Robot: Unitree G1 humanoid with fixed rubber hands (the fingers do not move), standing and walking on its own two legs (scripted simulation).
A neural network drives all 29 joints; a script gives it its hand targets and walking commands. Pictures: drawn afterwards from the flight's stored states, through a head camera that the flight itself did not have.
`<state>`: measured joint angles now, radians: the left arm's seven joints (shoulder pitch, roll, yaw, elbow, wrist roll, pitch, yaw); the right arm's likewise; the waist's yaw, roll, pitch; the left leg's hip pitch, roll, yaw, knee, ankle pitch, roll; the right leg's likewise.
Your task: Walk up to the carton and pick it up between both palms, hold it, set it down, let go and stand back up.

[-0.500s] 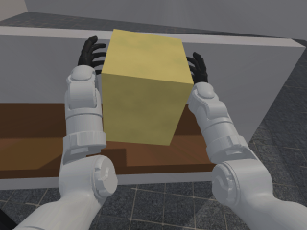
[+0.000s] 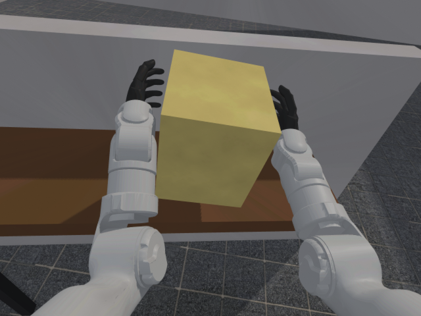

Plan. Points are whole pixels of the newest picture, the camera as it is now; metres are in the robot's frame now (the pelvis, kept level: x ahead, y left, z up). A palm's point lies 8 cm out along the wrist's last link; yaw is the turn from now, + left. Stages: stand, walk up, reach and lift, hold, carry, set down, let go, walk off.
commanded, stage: set down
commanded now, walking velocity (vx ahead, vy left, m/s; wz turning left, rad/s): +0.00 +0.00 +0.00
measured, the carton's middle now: (209, 132) +0.42 -0.01 +0.15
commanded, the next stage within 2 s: none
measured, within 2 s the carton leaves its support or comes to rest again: rests again in 1.36 s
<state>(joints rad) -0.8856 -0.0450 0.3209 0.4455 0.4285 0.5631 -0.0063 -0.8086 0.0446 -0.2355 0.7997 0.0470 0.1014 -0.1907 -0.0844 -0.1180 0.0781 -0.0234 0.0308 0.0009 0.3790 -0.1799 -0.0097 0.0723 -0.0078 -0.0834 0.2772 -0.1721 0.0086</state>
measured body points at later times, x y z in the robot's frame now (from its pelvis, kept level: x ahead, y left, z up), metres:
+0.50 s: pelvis +0.01 -0.01 +0.00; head -0.01 +0.04 +0.45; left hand +0.44 +0.11 +0.18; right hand +0.41 -0.16 +0.17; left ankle +0.03 +0.12 -0.75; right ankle +0.00 -0.12 -0.75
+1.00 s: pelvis +0.02 +0.00 +0.00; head +0.01 +0.04 +0.45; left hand +0.45 +0.12 +0.15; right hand +0.41 -0.16 +0.14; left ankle +0.03 +0.12 -0.75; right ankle +0.00 -0.12 -0.75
